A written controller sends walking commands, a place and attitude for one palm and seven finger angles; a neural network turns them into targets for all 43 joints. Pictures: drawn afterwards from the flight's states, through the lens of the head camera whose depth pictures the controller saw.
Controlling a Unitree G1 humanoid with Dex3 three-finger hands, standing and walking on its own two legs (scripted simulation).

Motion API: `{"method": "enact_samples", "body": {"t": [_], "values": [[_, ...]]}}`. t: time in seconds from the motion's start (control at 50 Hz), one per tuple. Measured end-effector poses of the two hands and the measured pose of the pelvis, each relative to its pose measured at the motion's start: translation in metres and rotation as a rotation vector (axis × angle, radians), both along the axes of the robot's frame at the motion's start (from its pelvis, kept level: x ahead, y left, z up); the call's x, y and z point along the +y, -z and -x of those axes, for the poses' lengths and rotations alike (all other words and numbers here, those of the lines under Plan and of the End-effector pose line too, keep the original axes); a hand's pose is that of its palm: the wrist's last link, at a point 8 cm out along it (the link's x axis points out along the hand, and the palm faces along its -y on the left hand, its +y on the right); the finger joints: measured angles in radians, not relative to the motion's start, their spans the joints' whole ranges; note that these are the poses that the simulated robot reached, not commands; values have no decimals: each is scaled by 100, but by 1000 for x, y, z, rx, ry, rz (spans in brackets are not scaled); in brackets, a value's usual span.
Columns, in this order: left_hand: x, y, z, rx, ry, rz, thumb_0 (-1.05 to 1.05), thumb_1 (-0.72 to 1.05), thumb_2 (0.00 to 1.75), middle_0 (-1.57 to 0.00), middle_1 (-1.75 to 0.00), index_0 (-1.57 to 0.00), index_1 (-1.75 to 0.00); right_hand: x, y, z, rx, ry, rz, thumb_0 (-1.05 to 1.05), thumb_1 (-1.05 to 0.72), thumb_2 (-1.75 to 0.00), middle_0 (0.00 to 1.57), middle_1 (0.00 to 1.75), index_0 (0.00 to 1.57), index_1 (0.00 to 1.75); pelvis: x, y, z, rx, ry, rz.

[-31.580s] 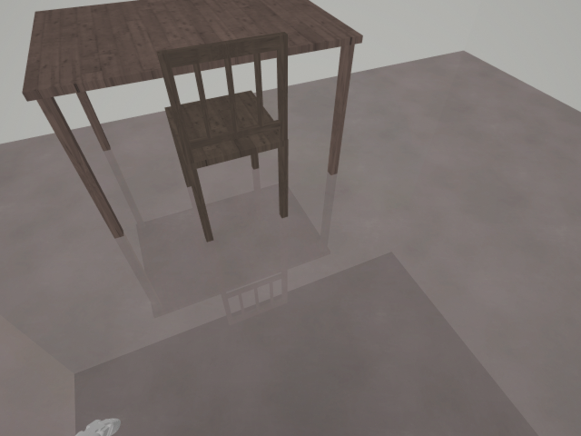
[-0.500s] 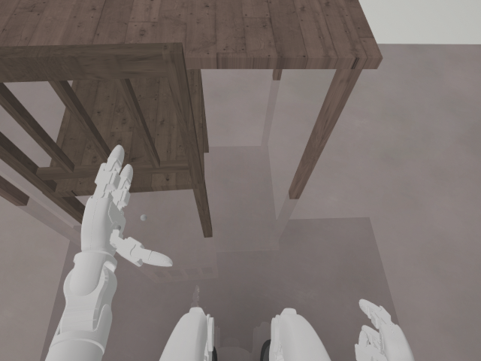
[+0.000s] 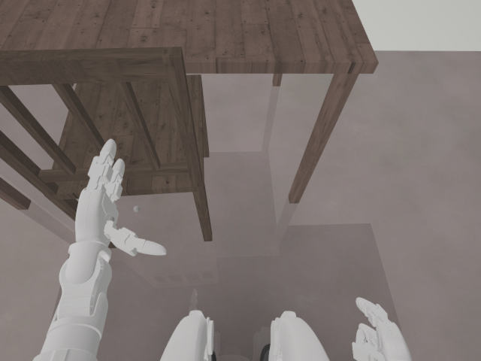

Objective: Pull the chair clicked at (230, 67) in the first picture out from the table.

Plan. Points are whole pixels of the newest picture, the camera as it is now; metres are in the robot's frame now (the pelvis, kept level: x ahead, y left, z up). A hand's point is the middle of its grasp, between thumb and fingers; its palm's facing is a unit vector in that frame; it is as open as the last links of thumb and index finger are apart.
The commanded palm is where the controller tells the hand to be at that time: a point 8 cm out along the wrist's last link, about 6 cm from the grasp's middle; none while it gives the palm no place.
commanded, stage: aim the fingers beside a spindle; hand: left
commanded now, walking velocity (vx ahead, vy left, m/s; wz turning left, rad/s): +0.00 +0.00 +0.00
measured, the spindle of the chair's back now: (91, 132) +0.52 +0.31 +0.00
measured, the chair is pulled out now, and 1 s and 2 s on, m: -0.02 -0.02 -0.02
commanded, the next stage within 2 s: push the fingers through the gap in 0.82 s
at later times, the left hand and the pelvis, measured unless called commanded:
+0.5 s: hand (130, 216) +0.33 +0.19 +0.03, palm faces +0.03 -1.00 -0.03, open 16.9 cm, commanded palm +0.31 +0.24 +0.03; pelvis +0.00 +0.01 +0.00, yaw -1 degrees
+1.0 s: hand (128, 213) +0.34 +0.19 +0.01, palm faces +0.06 -1.00 -0.03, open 16.9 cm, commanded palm +0.32 +0.24 +0.02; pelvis +0.00 +0.01 +0.00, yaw +0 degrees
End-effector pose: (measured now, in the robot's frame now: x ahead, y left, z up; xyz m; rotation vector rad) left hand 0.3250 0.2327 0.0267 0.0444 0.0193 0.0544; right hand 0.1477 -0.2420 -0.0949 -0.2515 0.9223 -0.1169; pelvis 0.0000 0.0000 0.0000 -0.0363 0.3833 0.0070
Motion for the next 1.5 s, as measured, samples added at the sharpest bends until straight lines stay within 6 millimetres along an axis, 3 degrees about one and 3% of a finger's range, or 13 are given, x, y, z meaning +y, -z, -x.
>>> {"method": "enact_samples", "body": {"t": [0.1, 0.24, 0.4, 0.56, 0.72, 0.82, 0.9, 1.02, 1.1, 1.2, 1.3, 1.38, 1.5], "values": [[14, 15, 11, 67, -26, 13, -1, -50, 31, -6, -8, -7, -8, 0, 0, 5, 11, 14, -3, 1, -90, -90, 20, 30, 20, 30, 0, 0, -1, 6, 6, 3], [4, -12, 18, -54, 32, 9, -1, -50, 30, -6, -8, -6, -8, 2, -2, 6, 27, -1, 18, 1, -90, -90, 20, 30, 20, 30, 5, -4, -4, -4, -8, 13], [3, 19, 3, 53, 28, 36, -1, -50, 30, -6, -8, -7, -8, 1, -1, 4, 9, 13, 26, 1, -90, -90, 20, 30, 20, 30, 8, 2, -1, 12, 0, 13], [12, -16, 19, -53, 4, -3, -1, -50, 30, -6, -8, -7, -8, 11, -6, 2, 9, 7, -2, 1, -90, -90, 20, 30, 20, 30, 12, -6, -5, -4, 3, 12], [14, 23, 16, 66, 17, 46, -1, -50, 30, -6, -8, -6, -8, 12, -2, -2, 7, -17, 22, 1, -90, -90, 20, 30, 20, 30, 12, 2, -1, 9, -9, 20], [1, 1, 13, -32, 60, 34, -1, -50, 30, -6, -8, -6, -8, 11, -3, -2, 0, -3, 34, 1, -90, -90, 20, 30, 20, 30, 15, 0, -2, 6, -6, 24], [4, -15, 5, -69, 36, 8, -1, -50, 30, -6, -8, -7, -8, 14, -4, -1, 6, -2, 15, 1, -90, -90, 20, 30, 20, 30, 15, -3, -3, 3, -3, 18], [15, 14, 6, 71, -10, 25, -1, -50, 30, -6, -8, -7, -8, 14, -4, 2, 20, 0, -1, 1, -90, -90, 20, 30, 20, 30, 13, -2, -3, 5, 0, 14], [13, 12, 8, 31, 2, 21, -1, -50, 30, -6, -8, -6, -8, 11, -2, 5, 28, 2, 22, 1, -90, -90, 20, 30, 20, 30, 12, -1, -3, 7, -4, 18], [8, -6, -10, -79, 24, 1, -1, -50, 30, -6, -8, -6, -8, 6, 4, 9, 49, -3, 38, 1, -90, -90, 20, 30, 20, 30, 11, 2, -1, 13, -9, 19], [9, 6, -33, 0, 26, 9, -1, -50, 30, -6, -8, -7, -8, 3, 8, 16, 69, 21, 31, 1, -90, -90, 20, 30, 20, 30, 10, 4, 1, 24, -3, 16], [7, 12, -38, 45, 20, 21, -1, -50, 30, -6, -8, -6, -8, 1, 7, 24, 85, 46, 25, 1, -90, -90, 20, 30, 20, 30, 10, 1, 0, 30, 6, 13], [3, -6, -46, -41, 3, 8, -1, -50, 30, -6, -8, -6, -8, -1, 7, 36, 125, 56, 23, 1, -90, -90, 20, 30, 20, 30, 9, -2, -4, 30, 10, 9]]}}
